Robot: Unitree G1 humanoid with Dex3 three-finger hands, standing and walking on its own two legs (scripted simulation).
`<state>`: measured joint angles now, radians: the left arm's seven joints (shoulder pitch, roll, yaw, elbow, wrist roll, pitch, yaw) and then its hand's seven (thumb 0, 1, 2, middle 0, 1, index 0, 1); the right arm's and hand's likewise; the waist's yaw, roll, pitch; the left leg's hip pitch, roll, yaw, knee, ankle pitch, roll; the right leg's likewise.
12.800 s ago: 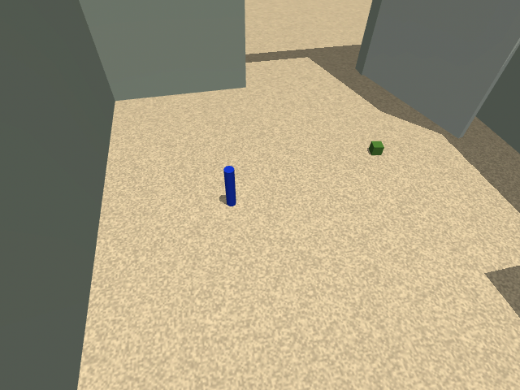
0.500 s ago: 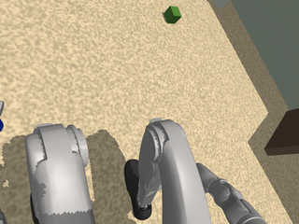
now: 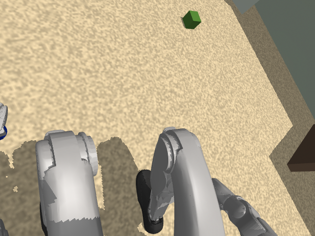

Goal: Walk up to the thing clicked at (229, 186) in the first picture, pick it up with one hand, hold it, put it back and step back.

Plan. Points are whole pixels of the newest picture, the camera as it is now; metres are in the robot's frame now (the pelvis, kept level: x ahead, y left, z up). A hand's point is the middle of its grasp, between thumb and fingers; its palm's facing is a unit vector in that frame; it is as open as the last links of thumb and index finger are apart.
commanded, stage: settle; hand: left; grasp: from the side
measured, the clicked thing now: out of the picture +0.36 +0.33 -0.15
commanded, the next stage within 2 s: lift in 1.52 s
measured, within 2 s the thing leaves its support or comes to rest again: neither
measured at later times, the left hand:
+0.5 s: hand out of the picture +0.35 +0.32 -0.02, palm faces +0.40 -0.92 -0.04, open 6.7 cm
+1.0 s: hand out of the picture +0.35 +0.30 +0.05, palm faces +0.38 -0.92 -0.05, open 6.7 cm
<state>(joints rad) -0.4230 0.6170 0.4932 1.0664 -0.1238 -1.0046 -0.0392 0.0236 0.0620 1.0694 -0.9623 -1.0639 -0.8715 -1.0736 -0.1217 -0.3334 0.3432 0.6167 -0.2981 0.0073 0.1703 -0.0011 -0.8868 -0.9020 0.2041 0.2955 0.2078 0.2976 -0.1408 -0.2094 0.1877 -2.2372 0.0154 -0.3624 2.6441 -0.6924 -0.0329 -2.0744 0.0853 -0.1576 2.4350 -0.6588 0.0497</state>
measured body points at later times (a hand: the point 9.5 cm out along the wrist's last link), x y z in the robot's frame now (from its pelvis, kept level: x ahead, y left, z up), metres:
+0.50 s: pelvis +0.01 -0.01 +0.03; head +0.18 +0.11 +0.43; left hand +0.32 +0.36 -0.01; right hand +0.23 -0.23 -0.06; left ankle +0.08 +0.13 -0.25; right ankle +0.13 -0.14 -0.25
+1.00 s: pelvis +0.02 -0.03 +0.07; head +0.20 +0.05 +0.48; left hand +0.32 +0.34 +0.05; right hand +0.24 -0.26 -0.05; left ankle +0.08 +0.13 -0.25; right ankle +0.13 -0.14 -0.25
